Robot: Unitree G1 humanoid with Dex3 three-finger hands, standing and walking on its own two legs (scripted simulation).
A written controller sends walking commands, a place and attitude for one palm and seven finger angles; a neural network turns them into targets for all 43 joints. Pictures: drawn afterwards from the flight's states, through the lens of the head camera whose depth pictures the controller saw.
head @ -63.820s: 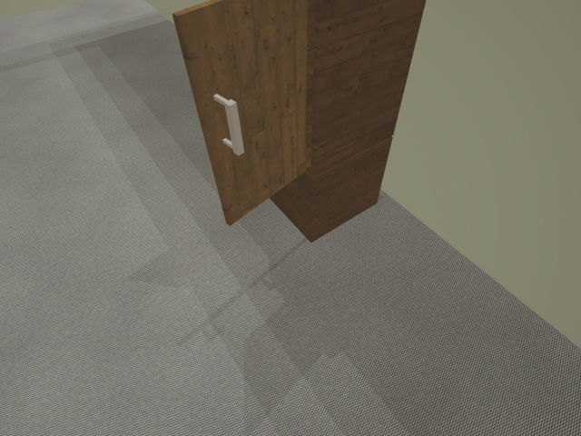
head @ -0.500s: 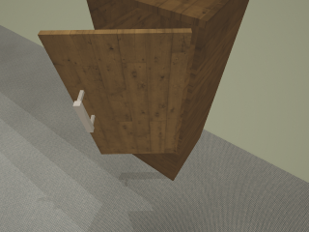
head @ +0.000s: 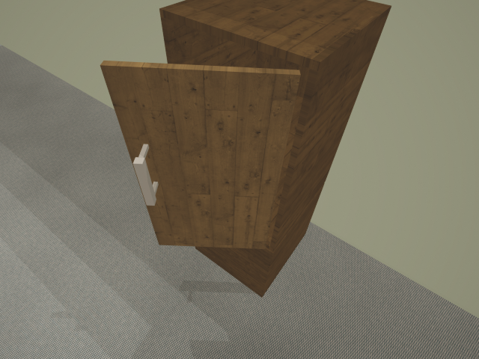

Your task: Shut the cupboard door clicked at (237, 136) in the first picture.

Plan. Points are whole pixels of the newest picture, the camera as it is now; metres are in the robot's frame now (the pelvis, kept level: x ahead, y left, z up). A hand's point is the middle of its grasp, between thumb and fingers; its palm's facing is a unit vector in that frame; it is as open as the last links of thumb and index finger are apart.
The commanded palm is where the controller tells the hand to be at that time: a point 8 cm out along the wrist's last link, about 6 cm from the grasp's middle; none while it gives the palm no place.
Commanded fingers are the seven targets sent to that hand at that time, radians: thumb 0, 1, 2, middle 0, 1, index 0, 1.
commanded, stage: come to a stop and stand still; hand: left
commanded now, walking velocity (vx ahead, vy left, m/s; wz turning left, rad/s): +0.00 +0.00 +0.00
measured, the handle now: (148, 176) +0.47 +0.24 +0.00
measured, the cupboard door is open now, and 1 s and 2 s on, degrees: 35 35 35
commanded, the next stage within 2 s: look again from close up in 0.02 s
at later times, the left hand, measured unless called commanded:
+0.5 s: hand out of the picture +0.01 +0.18 -0.17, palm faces +0.02 -0.97 -0.23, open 7.3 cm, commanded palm none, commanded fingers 0.00 0.90 0.90 -0.20 -0.30 -0.20 -0.30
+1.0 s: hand (156, 288) +0.23 +0.16 +0.00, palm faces +0.13 -0.99 +0.03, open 6.8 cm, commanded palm +0.13 +0.22 -0.06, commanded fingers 0.00 0.90 0.90 -0.46 -0.58 -0.46 -0.58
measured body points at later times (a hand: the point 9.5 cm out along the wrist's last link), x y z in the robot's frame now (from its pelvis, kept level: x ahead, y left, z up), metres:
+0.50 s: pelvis +0.01 +0.01 +0.00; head +0.01 -0.02 +0.44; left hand +0.01 +0.23 -0.15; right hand +0.00 -0.19 -0.18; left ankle +0.00 +0.10 -0.74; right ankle +0.04 -0.10 -0.74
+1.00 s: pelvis +0.01 -0.01 -0.04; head +0.02 -0.01 +0.41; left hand +0.22 +0.21 +0.00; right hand +0.18 -0.27 -0.10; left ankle +0.00 +0.10 -0.74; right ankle +0.04 -0.10 -0.74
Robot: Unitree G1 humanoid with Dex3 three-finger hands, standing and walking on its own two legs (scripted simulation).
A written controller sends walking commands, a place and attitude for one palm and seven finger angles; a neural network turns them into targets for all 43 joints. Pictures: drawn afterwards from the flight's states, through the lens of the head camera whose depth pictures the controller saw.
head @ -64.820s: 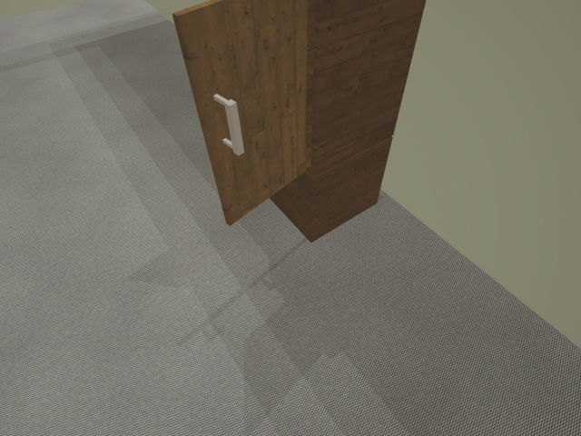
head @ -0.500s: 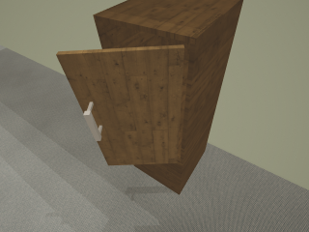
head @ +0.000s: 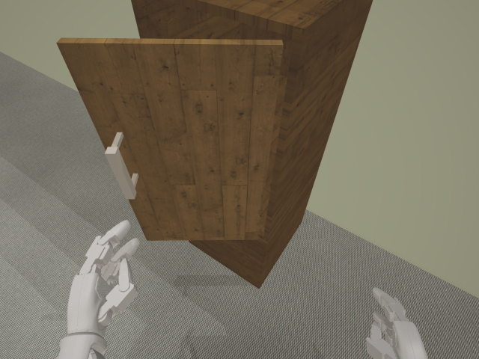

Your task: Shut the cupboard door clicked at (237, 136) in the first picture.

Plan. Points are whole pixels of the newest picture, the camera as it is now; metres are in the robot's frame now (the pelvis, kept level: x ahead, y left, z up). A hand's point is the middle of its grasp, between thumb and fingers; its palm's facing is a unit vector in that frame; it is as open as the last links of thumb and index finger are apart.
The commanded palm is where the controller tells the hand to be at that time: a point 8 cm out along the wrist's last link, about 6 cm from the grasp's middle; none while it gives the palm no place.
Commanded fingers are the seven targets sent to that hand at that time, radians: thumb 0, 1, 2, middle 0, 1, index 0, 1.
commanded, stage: raise the hand and make a fist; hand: left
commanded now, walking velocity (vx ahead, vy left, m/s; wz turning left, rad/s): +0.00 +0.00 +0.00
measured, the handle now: (124, 167) +0.46 +0.25 +0.04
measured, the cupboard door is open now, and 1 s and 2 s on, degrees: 35 35 35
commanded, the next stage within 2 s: bring the fist close to the handle in 1.64 s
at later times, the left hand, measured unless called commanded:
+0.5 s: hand (133, 322) +0.19 +0.17 -0.01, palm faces -0.04 -1.00 +0.01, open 4.4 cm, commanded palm +0.15 +0.25 +0.01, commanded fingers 0.00 0.90 0.90 -0.92 -1.08 -0.92 -1.08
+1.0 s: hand (95, 296) +0.21 +0.22 +0.04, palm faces +0.13 -0.99 -0.05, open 3.1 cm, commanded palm +0.18 +0.26 +0.03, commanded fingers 0.00 0.90 0.90 -1.30 -1.50 -1.30 -1.50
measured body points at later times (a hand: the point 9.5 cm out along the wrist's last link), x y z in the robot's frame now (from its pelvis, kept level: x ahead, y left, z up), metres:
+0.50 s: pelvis -0.02 +0.01 -0.05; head +0.05 +0.00 +0.39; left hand +0.19 +0.23 -0.01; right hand +0.15 -0.19 -0.15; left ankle -0.01 +0.12 -0.70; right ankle +0.03 -0.09 -0.70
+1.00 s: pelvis +0.00 +0.02 -0.03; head +0.05 +0.03 +0.41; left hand +0.19 +0.27 +0.05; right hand +0.20 -0.19 -0.09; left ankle +0.00 +0.12 -0.70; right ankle +0.03 -0.09 -0.70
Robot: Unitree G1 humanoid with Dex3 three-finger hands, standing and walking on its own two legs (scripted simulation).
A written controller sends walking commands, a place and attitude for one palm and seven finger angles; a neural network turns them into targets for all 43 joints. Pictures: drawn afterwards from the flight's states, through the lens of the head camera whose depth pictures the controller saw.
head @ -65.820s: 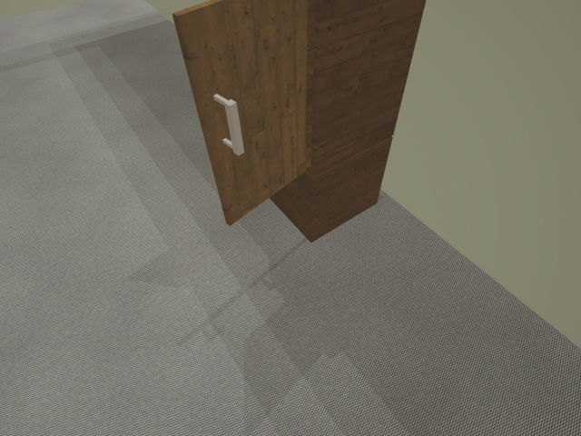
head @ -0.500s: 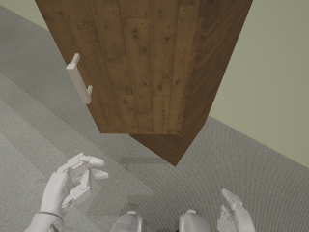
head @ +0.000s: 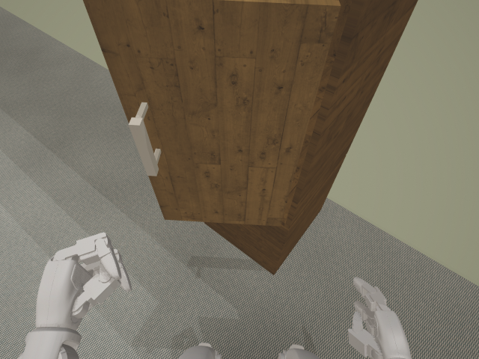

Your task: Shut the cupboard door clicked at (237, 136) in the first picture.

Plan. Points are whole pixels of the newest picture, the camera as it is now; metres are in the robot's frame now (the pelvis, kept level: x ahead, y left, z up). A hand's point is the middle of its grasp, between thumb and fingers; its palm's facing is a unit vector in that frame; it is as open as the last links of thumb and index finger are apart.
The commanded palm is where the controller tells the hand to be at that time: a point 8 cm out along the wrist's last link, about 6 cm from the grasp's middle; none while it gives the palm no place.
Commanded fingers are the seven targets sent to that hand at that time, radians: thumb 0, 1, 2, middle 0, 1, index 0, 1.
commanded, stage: raise the hand and make a fist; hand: left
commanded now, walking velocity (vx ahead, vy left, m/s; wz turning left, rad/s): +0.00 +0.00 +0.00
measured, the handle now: (148, 141) +0.47 +0.21 +0.08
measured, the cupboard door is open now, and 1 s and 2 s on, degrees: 35 35 35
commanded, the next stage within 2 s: bring the fist close to the handle in 0.64 s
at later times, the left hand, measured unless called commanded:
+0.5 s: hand (137, 268) +0.23 +0.17 +0.07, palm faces -0.02 -1.00 -0.03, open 3.1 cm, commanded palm +0.21 +0.23 +0.08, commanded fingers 0.00 0.90 0.90 -1.30 -1.50 -1.30 -1.50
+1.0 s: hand (133, 246) +0.26 +0.18 +0.08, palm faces +0.03 -1.00 -0.04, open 3.1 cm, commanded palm +0.24 +0.23 +0.08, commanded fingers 0.00 0.90 0.90 -1.30 -1.50 -1.30 -1.50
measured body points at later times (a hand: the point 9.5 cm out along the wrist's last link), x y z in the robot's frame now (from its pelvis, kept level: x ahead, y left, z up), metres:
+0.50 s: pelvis +0.01 -0.01 +0.01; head +0.06 -0.01 +0.46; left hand +0.23 +0.22 +0.07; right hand +0.17 -0.25 -0.06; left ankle +0.00 +0.09 -0.67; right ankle +0.03 -0.11 -0.67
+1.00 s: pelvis +0.00 -0.01 +0.01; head +0.04 -0.02 +0.46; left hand +0.25 +0.23 +0.09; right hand +0.17 -0.25 -0.07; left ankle +0.00 +0.09 -0.67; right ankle +0.03 -0.11 -0.67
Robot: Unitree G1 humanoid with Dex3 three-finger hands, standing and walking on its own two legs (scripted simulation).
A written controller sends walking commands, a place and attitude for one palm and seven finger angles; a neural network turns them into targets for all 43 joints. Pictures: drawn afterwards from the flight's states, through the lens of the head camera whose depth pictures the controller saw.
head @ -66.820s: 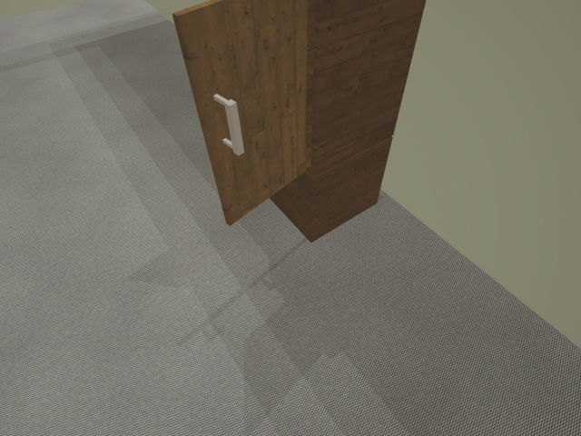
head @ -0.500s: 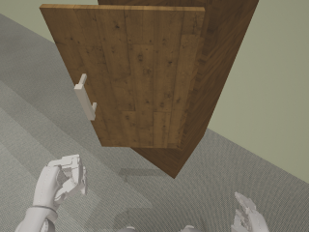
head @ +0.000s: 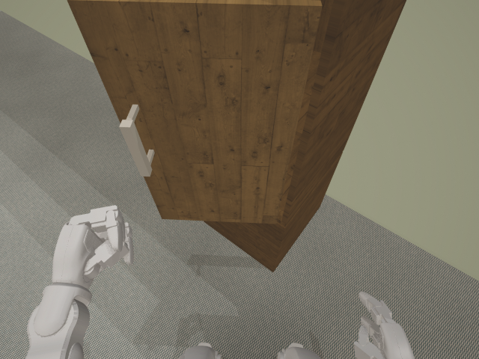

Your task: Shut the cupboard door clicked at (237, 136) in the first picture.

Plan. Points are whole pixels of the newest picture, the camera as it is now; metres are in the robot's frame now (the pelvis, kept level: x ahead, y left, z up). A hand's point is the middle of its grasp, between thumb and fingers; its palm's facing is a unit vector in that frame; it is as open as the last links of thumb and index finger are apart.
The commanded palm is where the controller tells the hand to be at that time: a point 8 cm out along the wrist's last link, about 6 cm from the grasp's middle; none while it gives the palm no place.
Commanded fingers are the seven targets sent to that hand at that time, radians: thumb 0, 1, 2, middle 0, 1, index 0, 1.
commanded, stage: bring the fist close to the handle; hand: left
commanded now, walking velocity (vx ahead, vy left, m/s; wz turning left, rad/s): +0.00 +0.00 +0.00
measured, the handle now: (140, 142) +0.48 +0.22 +0.07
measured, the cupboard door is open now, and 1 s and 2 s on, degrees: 35 35 25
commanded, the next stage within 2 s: push the door shut along its arc in 1.14 s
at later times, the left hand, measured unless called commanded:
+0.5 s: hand (141, 205) +0.34 +0.19 +0.07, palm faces +0.00 -1.00 -0.01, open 3.1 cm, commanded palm +0.32 +0.25 +0.07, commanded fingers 0.00 0.90 0.90 -1.30 -1.50 -1.30 -1.50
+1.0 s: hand (144, 189) +0.37 +0.19 +0.07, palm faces -0.01 -1.00 -0.02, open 3.1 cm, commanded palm +0.34 +0.24 +0.07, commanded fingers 0.00 0.90 0.90 -1.30 -1.50 -1.30 -1.50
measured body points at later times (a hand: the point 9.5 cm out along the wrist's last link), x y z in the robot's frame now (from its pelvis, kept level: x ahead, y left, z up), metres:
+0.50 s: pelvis +0.00 +0.01 +0.01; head +0.07 +0.00 +0.45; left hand +0.34 +0.24 +0.07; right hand +0.14 -0.25 -0.09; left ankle +0.00 +0.11 -0.68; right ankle +0.04 -0.10 -0.68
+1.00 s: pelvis +0.01 +0.01 +0.01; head +0.06 +0.01 +0.46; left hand +0.36 +0.24 +0.08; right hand +0.11 -0.25 -0.09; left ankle +0.00 +0.11 -0.68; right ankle +0.04 -0.10 -0.68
